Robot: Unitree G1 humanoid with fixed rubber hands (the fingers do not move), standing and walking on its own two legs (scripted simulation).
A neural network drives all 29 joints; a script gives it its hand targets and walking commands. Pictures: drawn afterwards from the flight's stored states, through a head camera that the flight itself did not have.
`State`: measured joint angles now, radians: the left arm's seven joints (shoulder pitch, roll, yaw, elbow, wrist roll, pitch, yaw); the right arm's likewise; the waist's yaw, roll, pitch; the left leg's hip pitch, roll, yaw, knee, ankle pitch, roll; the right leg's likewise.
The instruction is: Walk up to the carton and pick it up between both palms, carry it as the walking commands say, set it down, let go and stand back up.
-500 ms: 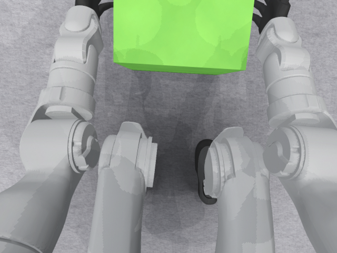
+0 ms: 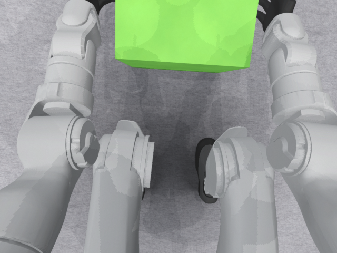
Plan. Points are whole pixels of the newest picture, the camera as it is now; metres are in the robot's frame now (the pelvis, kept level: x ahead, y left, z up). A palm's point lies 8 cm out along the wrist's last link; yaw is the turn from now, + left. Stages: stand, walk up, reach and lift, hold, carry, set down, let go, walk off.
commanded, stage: set down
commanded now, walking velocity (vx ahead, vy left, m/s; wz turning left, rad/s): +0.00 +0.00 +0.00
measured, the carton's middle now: (182, 10) +0.56 +0.01 -0.24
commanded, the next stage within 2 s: none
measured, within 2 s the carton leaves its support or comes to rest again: neither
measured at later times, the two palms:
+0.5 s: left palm (84, 19) +0.51 +0.21 -0.20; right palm (280, 24) +0.53 -0.18 -0.19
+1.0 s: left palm (64, 0) +0.53 +0.22 -0.15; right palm (299, 17) +0.53 -0.19 -0.14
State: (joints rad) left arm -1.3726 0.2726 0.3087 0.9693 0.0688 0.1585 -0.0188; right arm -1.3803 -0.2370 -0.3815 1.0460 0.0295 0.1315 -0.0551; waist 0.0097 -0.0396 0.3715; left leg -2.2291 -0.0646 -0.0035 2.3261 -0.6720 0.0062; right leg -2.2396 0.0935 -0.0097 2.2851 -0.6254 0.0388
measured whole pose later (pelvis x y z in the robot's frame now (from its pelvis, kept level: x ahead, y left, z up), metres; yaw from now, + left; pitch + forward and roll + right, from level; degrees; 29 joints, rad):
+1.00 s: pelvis -0.01 -0.01 +0.01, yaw +1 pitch +29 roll -2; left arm -1.36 0.47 0.06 0.85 -0.24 0.16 0.09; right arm -1.33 -0.40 -0.14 0.84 0.29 0.16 -0.15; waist 0.00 -0.01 0.53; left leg -2.16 -0.03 0.00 2.30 -0.64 0.02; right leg -2.16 0.05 -0.04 2.27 -0.61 0.01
